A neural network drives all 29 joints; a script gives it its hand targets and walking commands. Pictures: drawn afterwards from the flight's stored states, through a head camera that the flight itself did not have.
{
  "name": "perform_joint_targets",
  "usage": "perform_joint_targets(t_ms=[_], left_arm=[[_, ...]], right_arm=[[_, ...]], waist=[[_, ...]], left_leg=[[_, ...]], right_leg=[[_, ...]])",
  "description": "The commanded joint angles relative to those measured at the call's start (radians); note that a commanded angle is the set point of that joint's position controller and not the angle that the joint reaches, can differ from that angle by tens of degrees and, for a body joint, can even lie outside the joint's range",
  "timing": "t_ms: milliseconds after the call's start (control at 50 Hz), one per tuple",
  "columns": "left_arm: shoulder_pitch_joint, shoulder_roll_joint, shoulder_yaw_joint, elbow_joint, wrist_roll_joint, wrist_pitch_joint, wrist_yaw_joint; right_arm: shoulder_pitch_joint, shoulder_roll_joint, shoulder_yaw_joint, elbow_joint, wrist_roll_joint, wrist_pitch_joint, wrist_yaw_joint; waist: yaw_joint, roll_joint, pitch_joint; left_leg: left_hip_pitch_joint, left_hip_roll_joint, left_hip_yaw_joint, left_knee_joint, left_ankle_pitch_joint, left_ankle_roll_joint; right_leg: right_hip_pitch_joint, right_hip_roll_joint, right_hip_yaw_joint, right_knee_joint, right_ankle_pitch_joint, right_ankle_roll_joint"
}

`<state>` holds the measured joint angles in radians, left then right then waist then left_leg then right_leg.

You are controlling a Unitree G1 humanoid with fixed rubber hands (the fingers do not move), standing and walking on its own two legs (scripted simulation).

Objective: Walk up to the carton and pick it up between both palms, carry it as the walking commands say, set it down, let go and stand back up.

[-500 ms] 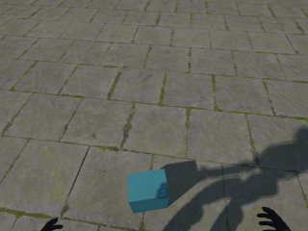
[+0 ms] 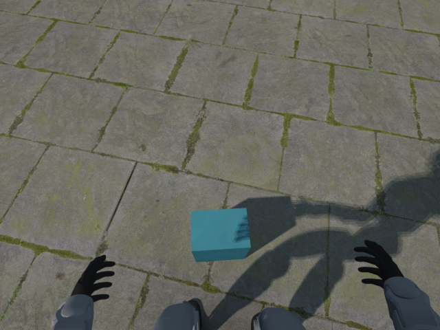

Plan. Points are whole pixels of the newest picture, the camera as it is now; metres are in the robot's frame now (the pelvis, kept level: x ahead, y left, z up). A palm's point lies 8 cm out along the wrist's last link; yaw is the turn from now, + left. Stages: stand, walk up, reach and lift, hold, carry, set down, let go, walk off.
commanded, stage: reach and lift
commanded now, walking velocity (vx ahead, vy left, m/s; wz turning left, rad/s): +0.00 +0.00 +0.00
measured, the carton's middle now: (219, 236) +0.40 +0.00 -0.64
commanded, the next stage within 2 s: none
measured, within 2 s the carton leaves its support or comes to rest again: neither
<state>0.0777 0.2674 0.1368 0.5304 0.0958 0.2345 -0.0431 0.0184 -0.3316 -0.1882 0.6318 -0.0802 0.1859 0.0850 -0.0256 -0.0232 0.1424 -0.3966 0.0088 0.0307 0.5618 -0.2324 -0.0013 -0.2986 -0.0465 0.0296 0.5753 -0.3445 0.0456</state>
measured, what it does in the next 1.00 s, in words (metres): lowers itself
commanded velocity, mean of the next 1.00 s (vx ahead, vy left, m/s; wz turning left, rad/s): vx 0.00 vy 0.00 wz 0.00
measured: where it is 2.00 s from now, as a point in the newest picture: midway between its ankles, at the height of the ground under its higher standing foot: outside the picture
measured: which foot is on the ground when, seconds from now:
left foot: down 0.00-1.00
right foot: down 0.00-1.00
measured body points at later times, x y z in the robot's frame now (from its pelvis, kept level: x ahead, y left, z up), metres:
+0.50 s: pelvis -0.05 -0.01 -0.05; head +0.12 -0.01 +0.36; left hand +0.28 +0.24 -0.15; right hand +0.27 -0.26 -0.15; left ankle +0.03 +0.12 -0.73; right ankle -0.03 -0.15 -0.73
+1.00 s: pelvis -0.07 +0.00 -0.10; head +0.20 +0.01 +0.26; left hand +0.40 +0.20 -0.21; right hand +0.41 -0.21 -0.20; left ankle +0.03 +0.12 -0.73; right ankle -0.03 -0.15 -0.73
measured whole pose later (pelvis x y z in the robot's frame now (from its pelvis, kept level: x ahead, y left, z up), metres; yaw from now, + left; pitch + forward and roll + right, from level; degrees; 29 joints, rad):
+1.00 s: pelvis -0.07 +0.00 -0.10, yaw -2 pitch +40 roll -2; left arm -0.90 0.19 0.29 0.79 0.04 0.14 0.04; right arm -0.91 -0.26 -0.27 0.85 0.02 0.10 0.03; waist 0.02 0.00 -0.05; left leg -1.47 0.03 -0.03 1.01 -0.23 -0.01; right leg -1.38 0.01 0.04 1.06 -0.37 0.05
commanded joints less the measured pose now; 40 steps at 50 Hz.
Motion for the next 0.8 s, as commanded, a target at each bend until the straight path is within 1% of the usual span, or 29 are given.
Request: perform_joint_targets(t_ms=[0, 80, 140, 180, 220, 260, 300, 380, 420, 460, 520, 600, 660, 720, 780], left_arm=[[-0.089, 0.090, 0.023, -0.109, -0.010, -0.024, 0.023], [-0.107, 0.091, 0.035, -0.072, -0.033, -0.039, 0.037], [-0.147, 0.083, 0.049, -0.039, -0.046, -0.051, 0.036], [-0.177, 0.077, 0.058, -0.025, -0.053, -0.056, 0.032], [-0.211, 0.081, 0.069, -0.014, -0.056, -0.060, 0.026], [-0.260, 0.100, 0.078, -0.010, -0.055, -0.059, 0.019], [-0.331, 0.115, 0.084, -0.007, -0.057, -0.053, 0.012], [-0.499, 0.130, 0.074, 0.002, -0.072, -0.035, 0.005], [-0.575, 0.132, 0.076, 0.012, -0.079, -0.026, 0.008], [-0.640, 0.134, 0.080, 0.030, -0.081, -0.020, 0.012], [-0.742, 0.134, 0.088, 0.061, -0.078, -0.021, 0.016], [-0.839, 0.107, 0.097, 0.102, -0.069, -0.031, 0.027], [-0.903, 0.087, 0.111, 0.120, -0.063, -0.048, 0.042], [-0.964, 0.076, 0.130, 0.126, -0.056, -0.068, 0.059], [-1.028, 0.063, 0.145, 0.127, -0.055, -0.088, 0.074]], right_arm=[[-0.038, -0.179, -0.060, -0.055, 0.009, -0.023, 0.005], [-0.076, -0.164, -0.047, -0.046, 0.029, -0.043, -0.002], [-0.121, -0.149, -0.027, -0.051, 0.054, -0.050, -0.013], [-0.149, -0.139, -0.014, -0.060, 0.067, -0.050, -0.021], [-0.179, -0.119, -0.003, -0.073, 0.074, -0.045, -0.031], [-0.225, -0.096, 0.006, -0.093, 0.077, -0.036, -0.044], [-0.284, -0.076, 0.011, -0.106, 0.081, -0.024, -0.056], [-0.430, -0.056, 0.006, -0.107, 0.083, 0.001, -0.075], [-0.500, -0.049, 0.003, -0.094, 0.087, 0.010, -0.080], [-0.562, -0.041, 0.004, -0.074, 0.089, 0.015, -0.083], [-0.658, -0.030, -0.001, -0.039, 0.093, 0.013, -0.088], [-0.755, -0.034, -0.033, 0.011, 0.091, -0.002, -0.086], [-0.825, -0.040, -0.051, 0.040, 0.093, -0.024, -0.078], [-0.897, -0.046, -0.065, 0.061, 0.098, -0.048, -0.068], [-0.970, -0.049, -0.071, 0.076, 0.109, -0.071, -0.061]], waist=[[-0.032, 0.069, -0.329], [-0.011, 0.072, -0.445], [0.004, 0.068, -0.511], [0.011, 0.051, -0.550], [0.019, 0.025, -0.580], [0.029, -0.002, -0.587], [0.035, -0.018, -0.569], [0.016, -0.014, -0.541], [0.013, -0.007, -0.560], [0.017, -0.003, -0.586], [0.018, 0.001, -0.627], [0.009, 0.034, -0.699], [0.009, 0.051, -0.759], [0.016, 0.062, -0.837], [0.025, 0.062, -0.919]], left_leg=[[0.326, -0.024, -0.037, 0.079, 0.334, -0.049], [0.248, -0.024, -0.053, 0.173, 0.497, -0.051], [0.190, -0.027, -0.056, 0.219, 0.529, -0.044], [0.136, -0.034, -0.050, 0.236, 0.505, -0.038], [0.066, -0.042, -0.036, 0.244, 0.454, -0.031], [-0.007, -0.045, -0.016, 0.250, 0.372, -0.027], [-0.072, -0.048, 0.001, 0.257, 0.270, -0.025], [-0.149, -0.047, 0.015, 0.268, 0.094, -0.027], [-0.162, -0.046, 0.019, 0.277, 0.040, -0.029], [-0.179, -0.047, 0.023, 0.290, 0.011, -0.031], [-0.215, -0.049, 0.028, 0.313, -0.007, -0.031], [-0.215, -0.052, 0.018, 0.335, 0.006, -0.036], [-0.222, -0.050, 0.008, 0.351, 0.040, -0.040], [-0.234, -0.047, 0.000, 0.372, 0.095, -0.043], [-0.246, -0.045, -0.005, 0.397, 0.153, -0.043]], right_leg=[[-0.253, 0.107, -0.085, 0.029, 0.250, -0.015], [-0.354, 0.110, -0.081, 0.126, 0.371, -0.002], [-0.426, 0.106, -0.071, 0.161, 0.401, 0.001], [-0.448, 0.102, -0.062, 0.175, 0.406, 0.001], [-0.448, 0.095, -0.052, 0.184, 0.401, 0.003], [-0.446, 0.091, -0.044, 0.185, 0.350, 0.005], [-0.455, 0.087, -0.042, 0.184, 0.263, 0.008], [-0.505, 0.083, -0.055, 0.186, 0.091, 0.007], [-0.529, 0.083, -0.063, 0.191, 0.032, 0.005], [-0.546, 0.083, -0.070, 0.201, -0.001, 0.004], [-0.583, 0.083, -0.079, 0.222, -0.019, 0.003], [-0.676, 0.092, -0.097, 0.249, -0.013, -0.001], [-0.745, 0.097, -0.106, 0.269, 0.010, -0.003], [-0.805, 0.103, -0.112, 0.294, 0.050, -0.005], [-0.850, 0.110, -0.114, 0.318, 0.087, -0.007]])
